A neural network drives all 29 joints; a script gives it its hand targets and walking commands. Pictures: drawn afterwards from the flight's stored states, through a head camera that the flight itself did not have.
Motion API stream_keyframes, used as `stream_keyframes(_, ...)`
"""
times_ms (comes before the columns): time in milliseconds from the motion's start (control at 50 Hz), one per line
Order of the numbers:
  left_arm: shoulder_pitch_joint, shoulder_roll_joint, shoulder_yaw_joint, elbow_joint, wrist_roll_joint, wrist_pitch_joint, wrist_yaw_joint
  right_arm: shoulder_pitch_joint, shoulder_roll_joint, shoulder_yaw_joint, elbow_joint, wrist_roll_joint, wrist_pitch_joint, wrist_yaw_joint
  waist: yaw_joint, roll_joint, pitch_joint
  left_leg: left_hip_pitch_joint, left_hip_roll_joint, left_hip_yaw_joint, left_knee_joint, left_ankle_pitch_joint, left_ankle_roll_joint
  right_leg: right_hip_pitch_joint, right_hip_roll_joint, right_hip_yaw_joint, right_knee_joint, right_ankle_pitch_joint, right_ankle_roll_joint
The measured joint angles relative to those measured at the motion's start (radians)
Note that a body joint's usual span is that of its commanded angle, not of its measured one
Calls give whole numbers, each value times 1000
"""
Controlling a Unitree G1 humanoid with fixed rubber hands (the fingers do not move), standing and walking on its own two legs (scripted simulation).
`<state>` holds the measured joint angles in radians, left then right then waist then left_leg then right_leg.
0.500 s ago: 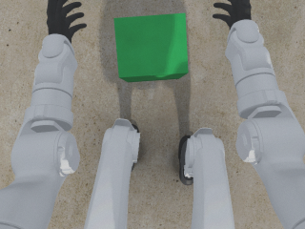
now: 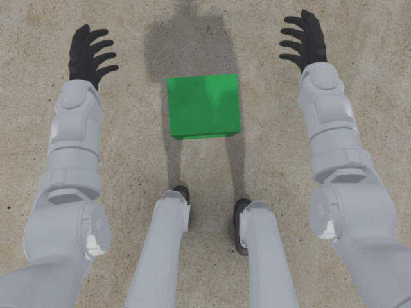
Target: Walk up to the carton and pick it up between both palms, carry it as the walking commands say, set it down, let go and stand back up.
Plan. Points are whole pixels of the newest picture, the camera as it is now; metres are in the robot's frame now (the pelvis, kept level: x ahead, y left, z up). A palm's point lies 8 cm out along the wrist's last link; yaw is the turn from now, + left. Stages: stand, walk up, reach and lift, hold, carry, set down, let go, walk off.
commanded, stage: set down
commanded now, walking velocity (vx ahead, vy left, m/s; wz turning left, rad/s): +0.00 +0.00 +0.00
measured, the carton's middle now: (203, 110) +0.49 +0.06 -0.51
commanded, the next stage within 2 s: let go in 0.28 s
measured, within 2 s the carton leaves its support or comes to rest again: neither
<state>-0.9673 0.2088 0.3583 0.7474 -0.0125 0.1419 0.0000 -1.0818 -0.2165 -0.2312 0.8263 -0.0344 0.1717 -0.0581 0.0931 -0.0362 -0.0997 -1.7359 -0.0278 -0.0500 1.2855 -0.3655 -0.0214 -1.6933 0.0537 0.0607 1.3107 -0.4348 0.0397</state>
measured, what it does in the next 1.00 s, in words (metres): rises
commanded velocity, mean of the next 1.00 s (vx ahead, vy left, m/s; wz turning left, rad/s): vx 0.00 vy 0.00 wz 0.00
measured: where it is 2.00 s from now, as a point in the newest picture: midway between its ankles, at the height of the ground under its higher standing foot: (209, 229)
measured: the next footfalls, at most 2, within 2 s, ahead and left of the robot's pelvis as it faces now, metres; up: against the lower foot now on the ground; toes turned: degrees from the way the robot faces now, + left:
none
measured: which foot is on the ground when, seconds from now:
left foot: down 0.00-1.00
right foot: down 0.00-1.00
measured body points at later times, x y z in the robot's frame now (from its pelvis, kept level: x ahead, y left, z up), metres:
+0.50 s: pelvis +0.03 +0.00 +0.08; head +0.31 +0.02 +0.43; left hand +0.43 +0.25 -0.05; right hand +0.49 -0.14 -0.05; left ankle +0.08 +0.12 -0.57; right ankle +0.06 -0.13 -0.57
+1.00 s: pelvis +0.09 +0.00 +0.16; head +0.18 +0.00 +0.60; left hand +0.28 +0.24 +0.07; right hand +0.32 -0.21 +0.07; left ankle +0.08 +0.12 -0.57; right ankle +0.06 -0.13 -0.57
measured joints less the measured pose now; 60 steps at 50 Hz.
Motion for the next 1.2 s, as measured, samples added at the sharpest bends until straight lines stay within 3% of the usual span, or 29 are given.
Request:
stream_keyframes(300,34,-63,71,56,116,-49,-20,52,37,-72,47,-96,-46,31,1,5,-5,225,5,3,-274,87,8,222,-7,14,-278,95,0)
stream_keyframes(380,79,-63,60,29,141,-55,-33,104,61,-77,-1,-121,-47,17,-6,6,7,251,6,1,-297,90,8,250,-6,14,-305,100,0)
stream_keyframes(480,227,-45,-8,-68,153,-55,-68,272,101,-38,-138,-133,-43,-18,-20,11,37,336,4,-3,-350,96,11,337,-10,13,-362,106,-1)
stream_keyframes(620,518,-15,-121,-209,97,-48,-106,583,113,32,-293,-92,-50,-15,-26,22,46,545,-3,-9,-460,105,16,552,-23,12,-477,116,-4)
stream_keyframes(760,736,-9,-184,-208,49,-97,-111,786,81,74,-269,-51,-110,28,-36,34,42,808,-5,-12,-580,115,18,817,-34,10,-602,128,-9)
stream_keyframes(960,1033,-25,-272,-258,19,-147,-81,1082,52,127,-294,5,-173,66,-47,52,97,1184,5,-7,-736,124,17,1193,-36,14,-768,147,-20)
stream_keyframes(1200,1209,8,-321,-331,4,-81,-76,1303,3,185,-384,25,-121,113,-83,32,166,1541,10,-10,-863,129,10,1544,-41,7,-880,145,-35)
